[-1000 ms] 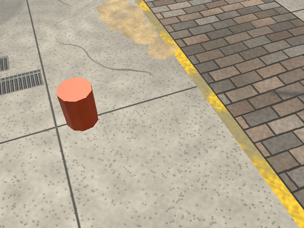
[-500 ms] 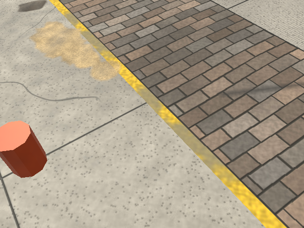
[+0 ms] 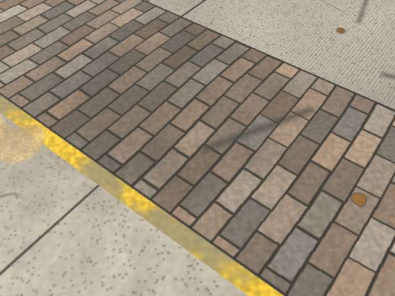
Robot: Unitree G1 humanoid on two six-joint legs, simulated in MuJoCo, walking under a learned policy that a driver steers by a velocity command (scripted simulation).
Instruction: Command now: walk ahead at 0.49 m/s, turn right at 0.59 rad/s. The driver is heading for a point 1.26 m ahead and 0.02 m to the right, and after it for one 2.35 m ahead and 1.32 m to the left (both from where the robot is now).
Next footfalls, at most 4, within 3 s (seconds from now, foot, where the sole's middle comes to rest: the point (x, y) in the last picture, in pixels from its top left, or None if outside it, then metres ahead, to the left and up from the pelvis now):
0.38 right None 0.34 -0.19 -0.78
0.92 left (218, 230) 0.71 -0.04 -0.77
1.48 right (290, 176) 0.94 -0.34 -0.78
2.02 left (224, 125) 1.22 -0.09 -0.78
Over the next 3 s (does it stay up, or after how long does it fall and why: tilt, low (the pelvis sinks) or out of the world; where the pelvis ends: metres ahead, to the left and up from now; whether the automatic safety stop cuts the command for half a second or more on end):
stays up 1.28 -0.13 0.00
